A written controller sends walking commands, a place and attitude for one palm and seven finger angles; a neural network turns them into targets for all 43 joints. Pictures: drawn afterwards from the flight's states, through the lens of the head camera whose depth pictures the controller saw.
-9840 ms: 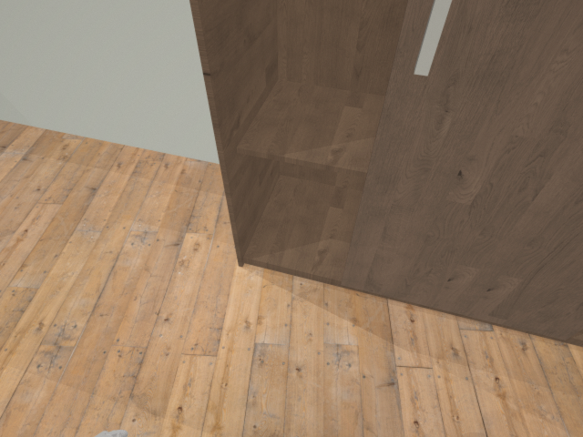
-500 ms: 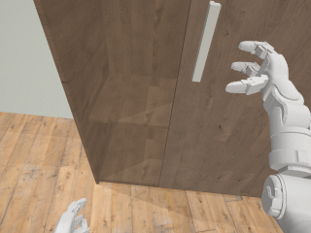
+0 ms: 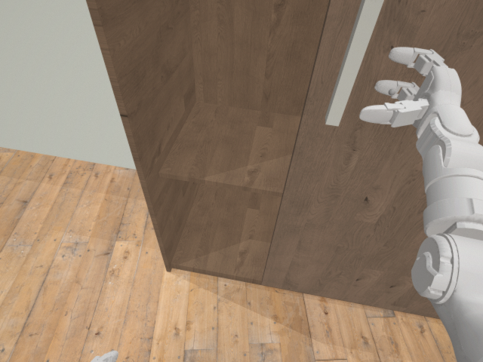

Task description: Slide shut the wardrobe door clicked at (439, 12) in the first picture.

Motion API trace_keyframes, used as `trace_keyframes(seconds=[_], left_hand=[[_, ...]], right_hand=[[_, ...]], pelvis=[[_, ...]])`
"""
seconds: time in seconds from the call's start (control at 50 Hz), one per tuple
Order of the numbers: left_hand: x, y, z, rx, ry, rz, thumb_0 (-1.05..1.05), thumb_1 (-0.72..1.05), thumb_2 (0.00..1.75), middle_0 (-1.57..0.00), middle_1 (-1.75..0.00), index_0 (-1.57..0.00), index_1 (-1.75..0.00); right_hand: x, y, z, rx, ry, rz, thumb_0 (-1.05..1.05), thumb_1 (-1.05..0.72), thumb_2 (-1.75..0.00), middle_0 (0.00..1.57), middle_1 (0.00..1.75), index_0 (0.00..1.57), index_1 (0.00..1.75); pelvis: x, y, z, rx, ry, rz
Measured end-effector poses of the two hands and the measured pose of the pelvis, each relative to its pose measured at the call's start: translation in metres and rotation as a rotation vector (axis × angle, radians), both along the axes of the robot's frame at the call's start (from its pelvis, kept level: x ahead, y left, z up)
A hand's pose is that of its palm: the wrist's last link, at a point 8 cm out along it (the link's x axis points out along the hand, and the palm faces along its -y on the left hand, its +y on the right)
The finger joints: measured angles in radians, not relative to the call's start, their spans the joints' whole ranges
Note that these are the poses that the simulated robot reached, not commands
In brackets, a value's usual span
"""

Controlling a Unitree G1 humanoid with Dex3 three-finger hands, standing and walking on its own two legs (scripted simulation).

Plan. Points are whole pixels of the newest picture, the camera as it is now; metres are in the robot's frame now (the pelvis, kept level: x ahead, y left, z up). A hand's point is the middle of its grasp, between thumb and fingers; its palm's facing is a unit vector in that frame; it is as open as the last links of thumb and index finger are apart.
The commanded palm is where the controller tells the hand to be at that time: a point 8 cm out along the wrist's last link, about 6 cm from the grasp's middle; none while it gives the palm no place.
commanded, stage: move the hooked fingers beside the handle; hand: right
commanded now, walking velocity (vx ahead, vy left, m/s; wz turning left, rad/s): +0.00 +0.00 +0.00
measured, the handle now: (348, 63) +0.55 -0.11 +0.26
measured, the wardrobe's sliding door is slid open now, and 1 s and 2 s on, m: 0.40 0.40 0.40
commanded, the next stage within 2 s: feel for the door with the fingertips in 0.64 s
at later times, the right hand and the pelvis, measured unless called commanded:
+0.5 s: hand (383, 92) +0.47 -0.15 +0.25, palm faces +0.07 +1.00 +0.00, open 14.0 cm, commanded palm +0.45 -0.21 +0.24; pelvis +0.00 -0.01 +0.00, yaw +0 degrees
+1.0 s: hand (378, 97) +0.46 -0.14 +0.25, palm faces +0.06 +1.00 +0.00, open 14.0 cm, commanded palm +0.44 -0.19 +0.24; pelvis +0.00 +0.00 +0.00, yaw -1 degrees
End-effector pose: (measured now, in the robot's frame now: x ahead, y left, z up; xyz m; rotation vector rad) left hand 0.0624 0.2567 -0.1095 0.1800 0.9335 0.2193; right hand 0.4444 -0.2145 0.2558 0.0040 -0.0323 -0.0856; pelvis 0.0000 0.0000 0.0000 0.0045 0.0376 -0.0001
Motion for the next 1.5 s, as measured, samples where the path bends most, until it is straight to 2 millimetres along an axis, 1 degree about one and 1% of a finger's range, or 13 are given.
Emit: trace_keyframes(seconds=[0.08,0.16,0.26,0.4,0.5,0.62,0.86,0.98,1.12,1.2,1.34,1.42,1.5], left_hand=[[-0.007,0.001,0.0,0.001,0.01,0.016,0.01,0.9,0.9,-0.2,-0.3,-0.2,-0.3],[-0.007,-0.001,0.0,0.001,0.009,0.014,0.01,0.9,0.9,-0.2,-0.3,-0.2,-0.3],[0.003,-0.006,0.001,-0.004,-0.01,-0.01,0.01,0.9,0.9,-0.2,-0.3,-0.2,-0.3],[0.022,-0.014,0.003,-0.014,-0.051,-0.043,0.01,0.9,0.9,-0.2,-0.3,-0.2,-0.3],[0.028,-0.017,0.003,-0.023,-0.063,-0.051,0.01,0.9,0.9,-0.2,-0.3,-0.2,-0.3],[0.024,-0.016,0.001,-0.028,-0.045,-0.044,0.01,0.9,0.9,-0.2,-0.3,-0.21,-0.3],[0.013,-0.004,0.0,-0.01,-0.013,-0.021,0.01,0.9,0.9,-0.2,-0.3,-0.2,-0.3],[0.017,-0.003,0.001,-0.003,-0.02,-0.036,0.01,0.9,0.9,-0.2,-0.3,-0.2,-0.3],[0.026,-0.009,0.002,-0.018,-0.049,-0.047,0.01,0.9,0.9,-0.2,-0.3,-0.2,-0.3],[0.027,-0.012,0.003,-0.029,-0.059,-0.042,0.01,0.9,0.9,-0.2,-0.3,-0.2,-0.3],[0.017,-0.013,-0.001,-0.031,-0.027,-0.036,0.01,0.9,0.9,-0.2,-0.3,-0.2,-0.3],[0.003,-0.01,-0.004,-0.02,0.011,-0.028,0.01,0.9,0.9,-0.2,-0.3,-0.2,-0.3],[-0.014,-0.006,-0.006,-0.008,0.053,-0.016,0.01,0.9,0.9,-0.2,-0.3,-0.2,-0.3]], right_hand=[[0.0,-0.003,-0.004,-0.004,-0.008,0.003,-0.01,0.5,-0.3,0.3,1.2,0.3,1.2],[-0.002,-0.004,-0.007,-0.009,-0.013,0.007,-0.01,0.5,-0.3,0.3,1.2,0.3,1.2],[-0.005,-0.001,-0.006,-0.003,-0.02,0.014,-0.01,0.5,-0.3,0.3,1.2,0.3,1.2],[-0.001,0.006,-0.006,-0.009,0.001,0.007,-0.01,0.5,-0.3,0.3,1.2,0.3,1.2],[0.002,0.01,-0.003,-0.004,-0.008,0.013,-0.01,0.5,-0.3,0.3,1.2,0.3,1.2],[0.004,0.012,-0.006,-0.001,-0.003,0.006,-0.01,0.5,-0.3,0.3,1.2,0.3,1.2],[-0.003,0.003,-0.009,-0.012,-0.012,-0.005,-0.01,0.5,-0.3,0.3,1.2,0.3,1.2],[-0.005,0.015,-0.008,-0.002,-0.014,0.023,-0.01,0.5,-0.3,0.3,1.2,0.29,1.2],[-0.002,0.034,-0.009,0.021,-0.005,0.027,-0.01,0.5,-0.3,0.3,1.2,0.3,1.2],[0.0,0.037,-0.008,0.018,-0.007,0.014,-0.01,0.5,-0.3,0.3,1.2,0.3,1.2],[0.005,0.03,-0.007,0.006,0.017,-0.007,-0.01,0.5,-0.3,0.3,1.2,0.3,1.2],[0.01,0.026,-0.007,-0.008,0.026,-0.009,-0.01,0.5,-0.3,0.3,1.2,0.3,1.2],[0.017,0.028,-0.005,-0.006,0.014,0.004,-0.01,0.5,-0.3,0.3,1.2,0.3,1.2]], pelvis=[[0.001,-0.002,0.0,0.001,0.001,0.006],[0.001,-0.003,0.0,0.002,-0.002,0.006],[0.001,-0.005,0.0,0.002,-0.004,0.0],[-0.001,-0.006,-0.001,0.001,0.002,-0.007],[0.001,-0.006,-0.001,0.001,0.005,-0.006],[0.002,-0.004,-0.001,0.0,0.007,-0.003],[0.003,-0.001,-0.001,0.002,-0.001,-0.004],[0.001,0.0,-0.001,0.003,-0.002,-0.012],[-0.001,0.0,-0.001,0.001,0.002,-0.008],[-0.001,0.0,-0.001,0.0,0.002,-0.001],[-0.003,0.001,-0.001,0.0,0.006,-0.005],[-0.004,0.0,-0.002,0.002,0.015,-0.012],[-0.004,-0.001,-0.002,0.003,0.028,-0.014]])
